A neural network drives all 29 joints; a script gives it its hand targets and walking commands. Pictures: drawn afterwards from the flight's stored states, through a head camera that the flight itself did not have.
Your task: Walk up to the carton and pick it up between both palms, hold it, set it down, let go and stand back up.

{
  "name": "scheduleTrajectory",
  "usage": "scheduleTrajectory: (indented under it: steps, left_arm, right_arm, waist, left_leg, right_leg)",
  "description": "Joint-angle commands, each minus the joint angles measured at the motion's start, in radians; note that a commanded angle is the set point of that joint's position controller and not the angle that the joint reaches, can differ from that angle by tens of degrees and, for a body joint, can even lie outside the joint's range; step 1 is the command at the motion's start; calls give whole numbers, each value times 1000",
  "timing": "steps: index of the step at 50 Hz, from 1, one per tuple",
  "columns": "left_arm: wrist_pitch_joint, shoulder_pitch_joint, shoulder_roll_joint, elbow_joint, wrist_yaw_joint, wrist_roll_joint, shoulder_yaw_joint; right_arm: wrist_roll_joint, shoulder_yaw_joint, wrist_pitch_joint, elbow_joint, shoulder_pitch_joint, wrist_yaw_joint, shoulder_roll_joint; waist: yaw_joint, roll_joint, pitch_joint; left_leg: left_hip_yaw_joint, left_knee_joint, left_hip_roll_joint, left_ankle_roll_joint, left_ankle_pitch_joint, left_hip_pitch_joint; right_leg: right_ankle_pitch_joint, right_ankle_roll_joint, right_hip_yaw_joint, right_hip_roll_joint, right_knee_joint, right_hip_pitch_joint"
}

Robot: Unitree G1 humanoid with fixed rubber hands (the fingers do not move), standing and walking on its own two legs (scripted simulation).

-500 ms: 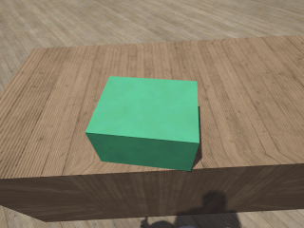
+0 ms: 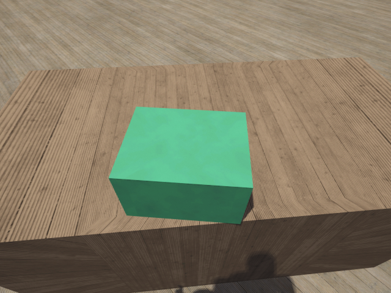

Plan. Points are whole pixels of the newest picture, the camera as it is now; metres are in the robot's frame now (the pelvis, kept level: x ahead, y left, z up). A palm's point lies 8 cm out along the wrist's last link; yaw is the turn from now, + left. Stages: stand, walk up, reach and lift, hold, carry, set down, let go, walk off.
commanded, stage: walk up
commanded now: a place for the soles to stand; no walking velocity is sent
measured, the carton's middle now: (186, 163) +0.42 +0.04 +0.00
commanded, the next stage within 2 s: reach and lift in 1.48 s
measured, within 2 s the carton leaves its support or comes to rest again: neither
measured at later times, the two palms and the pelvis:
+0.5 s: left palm out of the picture +0.05 +0.24 -0.13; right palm out of the picture +0.00 -0.26 -0.13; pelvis +0.01 +0.00 +0.00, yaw -1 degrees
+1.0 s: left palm out of the picture +0.10 +0.23 -0.13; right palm out of the picture +0.05 -0.27 -0.13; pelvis +0.03 -0.01 -0.01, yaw +0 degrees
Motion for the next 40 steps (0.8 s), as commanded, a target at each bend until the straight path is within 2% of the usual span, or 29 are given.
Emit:
scheduleTrajectory:
  steps: [1, 2, 3, 7, 9, 10, 12, 13, 14, 16, 17, 18, 19, 20, 21, 23, 25, 26, 28, 30, 32, 34, 35, 36, 39, 40]
  left_arm:
    - [-29, 35, 137, -68, 10, 1, 36]
    - [-29, 37, 138, -63, 11, -1, 36]
    - [-29, 29, 142, -64, 13, 1, 37]
    - [-28, 21, 140, -57, 16, -1, 37]
    - [-27, 18, 132, -50, 18, 2, 34]
    - [-26, 27, 140, -46, 17, -1, 37]
    - [-26, 20, 146, -42, 18, 1, 38]
    - [-24, 24, 137, -39, 17, 1, 37]
    - [-24, 17, 147, -41, 17, 0, 39]
    - [-24, 26, 141, -33, 18, 4, 39]
    - [-21, 39, 145, -28, 15, 7, 40]
    - [-18, 21, 138, -27, 13, 7, 39]
    - [-15, 24, 133, -29, 11, 12, 39]
    - [-16, 29, 122, -25, 9, 14, 36]
    - [-18, 43, 117, -22, 9, 13, 35]
    - [-27, 51, 125, -21, 6, 18, 36]
    - [-36, 53, 157, -24, 6, 15, 40]
    - [-38, 43, 168, -19, 6, 10, 41]
    - [-38, 74, 193, -17, 13, 3, 45]
    - [-36, 64, 196, -24, 18, 6, 46]
    - [-30, 46, 180, -26, 17, 3, 44]
    - [-26, 21, 168, -35, 14, 0, 40]
    - [-27, 18, 154, -37, 12, -1, 37]
    - [-28, 24, 149, -38, 12, -2, 35]
    - [-23, 36, 120, -47, 17, 7, 30]
    - [-22, 38, 116, -49, 16, 8, 29]
  right_arm:
    - [4, -53, -20, -71, 35, -11, -172]
    - [5, -54, -20, -69, 44, -12, -167]
    - [8, -52, -18, -68, 44, -13, -164]
    - [4, -55, -14, -60, 49, -14, -172]
    - [3, -54, -12, -55, 53, -15, -168]
    - [4, -56, -11, -53, 47, -15, -167]
    - [4, -56, -8, -47, 44, -16, -166]
    - [1, -57, -7, -42, 46, -16, -175]
    - [5, -58, -6, -39, 58, -16, -177]
    - [3, -58, -4, -32, 47, -16, -168]
    - [-10, -69, -10, -33, 88, -16, -192]
    - [-17, -74, -11, -30, 84, -15, -204]
    - [-17, -74, -10, -30, 83, -16, -210]
    - [-18, -79, -10, -32, 76, -17, -212]
    - [-19, -78, -10, -28, 76, -17, -212]
    - [-21, -77, -12, -26, 58, -16, -201]
    - [-18, -78, -11, -25, 72, -13, -191]
    - [-17, -71, -12, -25, 89, -11, -177]
    - [-21, -67, -13, -19, 117, -9, -152]
    - [-20, -63, -13, -21, 144, -11, -136]
    - [-21, -65, -18, -17, 157, -17, -134]
    - [-21, -66, -25, -8, 166, -20, -147]
    - [-23, -67, -26, -7, 159, -21, -157]
    - [-13, -73, -28, -10, 162, -23, -172]
    - [-15, -76, -22, -8, 150, -28, -186]
    - [-18, -77, -18, -17, 129, -30, -187]
  waist:
    - [-8, 46, -26]
    - [-7, 50, -26]
    - [-13, 21, -20]
    - [-14, 34, -25]
    - [-18, 4, -13]
    - [-15, 26, -16]
    - [-19, 16, 1]
    - [-10, 25, -3]
    - [-23, 21, -5]
    - [-14, 18, -1]
    - [-18, 18, -8]
    - [-23, 46, 38]
    - [-23, 63, 60]
    - [-21, 72, 81]
    - [-14, 65, 95]
    - [-5, 61, 106]
    - [-10, 13, 97]
    - [-18, -25, 83]
    - [-15, -60, 20]
    - [-25, -99, -21]
    - [-30, -92, -15]
    - [-34, -50, -3]
    - [-28, -13, 5]
    - [-36, 11, -24]
    - [-28, 57, -27]
    - [-23, 59, -4]
  left_leg:
    - [-92, -141, 134, 22, 157, -22]
    - [-93, -139, 134, 21, 159, -24]
    - [-94, -136, 136, 25, 137, -35]
    - [-99, -138, 138, 27, 146, -23]
    - [-99, -138, 143, 29, 122, -33]
    - [-91, -136, 140, 26, 111, -22]
    - [-91, -142, 135, 25, 96, -38]
    - [-94, -144, 133, 24, 79, -38]
    - [-98, -149, 136, 27, 53, -42]
    - [-98, -156, 141, 30, 45, -43]
    - [-129, -179, 159, 45, -92, -27]
    - [-169, -227, 184, 56, -187, -56]
    - [-209, -260, 217, 79, -263, -74]
    - [-229, -284, 240, 94, -281, -81]
    - [-224, -283, 247, 100, -269, -101]
    - [-153, -233, 199, 75, -194, -118]
    - [-89, -141, 138, 39, -90, -98]
    - [-70, -97, 102, 23, -47, -74]
    - [-57, -20, 77, 0, 2, -22]
    - [-63, -14, 66, -7, -2, 2]
    - [-68, -53, 76, -6, 21, 25]
    - [-75, -90, 95, 0, 80, 61]
    - [-87, -107, 111, 8, 148, 71]
    - [-96, -110, 134, 19, 225, 92]
    - [-141, -130, 210, 79, 283, 77]
    - [-127, -130, 204, 79, 266, 39]
  right_leg:
    - [201, -44, 48, -90, -64, 10]
    - [196, -46, 49, -91, -59, 6]
    - [212, -46, 44, -89, -57, 7]
    - [205, -46, 51, -82, -49, -9]
    - [201, -44, 51, -83, -52, -14]
    - [191, -44, 52, -80, -50, -25]
    - [189, -44, 60, -83, -58, -27]
    - [172, -45, 56, -78, -53, -27]
    - [159, -45, 55, -76, -51, -28]
    - [133, -44, 57, -77, -62, -30]
    - [9, -48, 23, -49, -40, -45]
    - [-53, -45, -5, -36, -22, -78]
    - [-76, -41, -26, -28, 3, -87]
    - [-76, -36, -44, -29, 16, -102]
    - [-59, -36, -49, -33, 10, -83]
    - [-12, -48, -22, -51, -45, -48]
    - [58, -67, 46, -75, -90, -43]
    - [59, -85, 112, -108, -122, -53]
    - [44, -119, 223, -170, -175, -53]
    - [75, -144, 247, -189, -179, -43]
    - [130, -130, 195, -171, -161, -50]
    - [185, -106, 119, -133, -118, -81]
    - [227, -92, 85, -108, -78, -81]
    - [262, -75, 38, -83, -34, -74]
    - [207, -48, -29, -57, 45, -68]
    - [197, -50, -29, -61, 32, -57]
